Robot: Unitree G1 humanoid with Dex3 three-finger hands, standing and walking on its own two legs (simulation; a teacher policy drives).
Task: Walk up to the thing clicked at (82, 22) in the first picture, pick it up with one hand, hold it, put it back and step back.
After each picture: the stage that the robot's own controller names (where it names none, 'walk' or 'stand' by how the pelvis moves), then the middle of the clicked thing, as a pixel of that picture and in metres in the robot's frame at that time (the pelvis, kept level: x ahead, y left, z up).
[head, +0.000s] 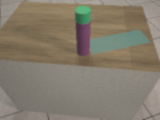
stand; (83, 33) +0.64 +0.03 +0.02
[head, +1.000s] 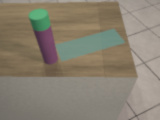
walk; (45, 39) +0.53 +0.21 +0.04
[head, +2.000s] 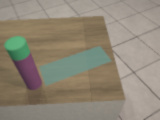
walk; (26, 66) +0.43 +0.25 +0.02
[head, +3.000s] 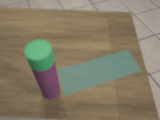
stand; (46, 74) +0.34 +0.15 +0.05
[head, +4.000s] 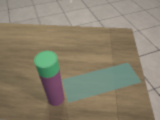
stand; (51, 81) +0.36 +0.15 +0.02
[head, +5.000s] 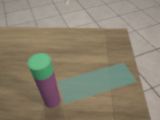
stand; (46, 83) +0.36 +0.16 +0.02
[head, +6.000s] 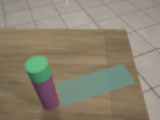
stand; (44, 86) +0.34 +0.17 +0.02
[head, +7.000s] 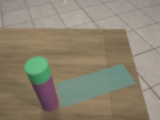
stand; (44, 87) +0.34 +0.17 +0.02
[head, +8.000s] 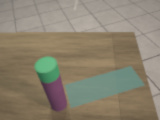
rise first; (53, 87) +0.34 +0.16 +0.02
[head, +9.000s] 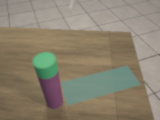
go down; (50, 83) +0.35 +0.15 +0.03
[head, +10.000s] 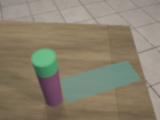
go down; (49, 81) +0.35 +0.14 +0.04
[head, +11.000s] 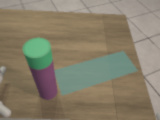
close in; (43, 73) +0.36 +0.14 +0.06
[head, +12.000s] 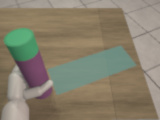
close; (33, 69) +0.36 +0.17 +0.09
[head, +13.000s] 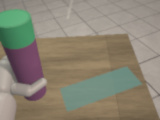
lift; (26, 63) +0.29 +0.16 +0.23
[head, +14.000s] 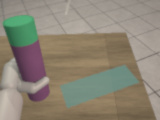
lift; (30, 63) +0.32 +0.17 +0.19
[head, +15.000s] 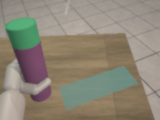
hold; (32, 64) +0.32 +0.16 +0.18
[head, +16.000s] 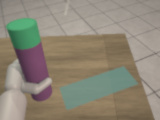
hold; (33, 64) +0.33 +0.16 +0.18
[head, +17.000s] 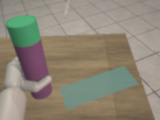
hold; (33, 62) +0.33 +0.16 +0.19
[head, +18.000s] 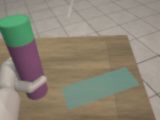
crouch; (27, 62) +0.32 +0.18 +0.20
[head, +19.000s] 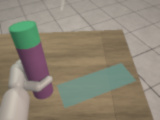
lower; (34, 64) +0.36 +0.17 +0.15
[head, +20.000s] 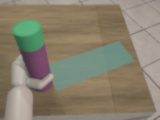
lower; (36, 61) +0.39 +0.15 +0.09
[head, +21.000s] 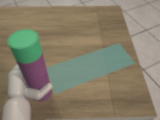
lower; (34, 71) +0.35 +0.16 +0.09
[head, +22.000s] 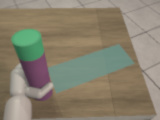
lower; (36, 70) +0.36 +0.16 +0.09
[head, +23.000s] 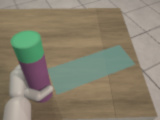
loosen; (35, 71) +0.35 +0.16 +0.09
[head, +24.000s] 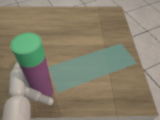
withdraw; (36, 72) +0.35 +0.16 +0.09
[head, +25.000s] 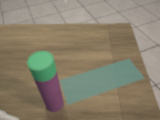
sink last; (48, 85) +0.32 +0.15 +0.06
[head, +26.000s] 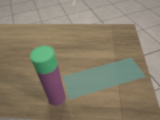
stand; (50, 79) +0.35 +0.16 +0.06
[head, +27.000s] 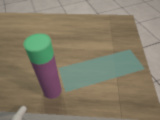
stand; (46, 70) +0.36 +0.16 +0.09
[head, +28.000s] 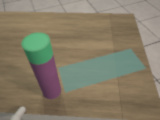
stand; (45, 70) +0.35 +0.16 +0.10
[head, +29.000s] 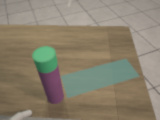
stand; (50, 78) +0.37 +0.15 +0.04
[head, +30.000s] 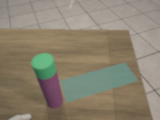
stand; (49, 84) +0.36 +0.16 +0.02
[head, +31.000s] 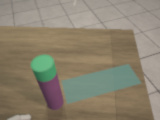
stand; (50, 85) +0.34 +0.16 +0.02
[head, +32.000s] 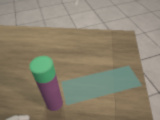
stand; (49, 86) +0.34 +0.17 +0.02
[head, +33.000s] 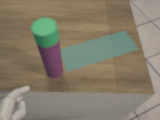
walk; (50, 53) +0.43 +0.13 +0.04
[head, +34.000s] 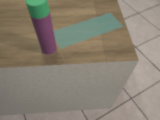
walk; (43, 28) +0.54 +0.20 +0.06
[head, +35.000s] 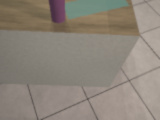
walk; out of the picture +0.69 +0.15 +0.05
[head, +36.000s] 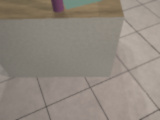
stand; out of the picture +0.90 +0.21 +0.05
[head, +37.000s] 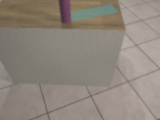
stand; (64, 3) +0.94 +0.15 +0.02
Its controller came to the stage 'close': yes
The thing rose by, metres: 0.19
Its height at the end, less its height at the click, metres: +0.00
